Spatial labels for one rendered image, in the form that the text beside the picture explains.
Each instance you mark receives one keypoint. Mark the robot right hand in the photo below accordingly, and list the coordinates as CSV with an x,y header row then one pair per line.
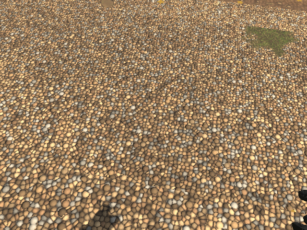
x,y
296,225

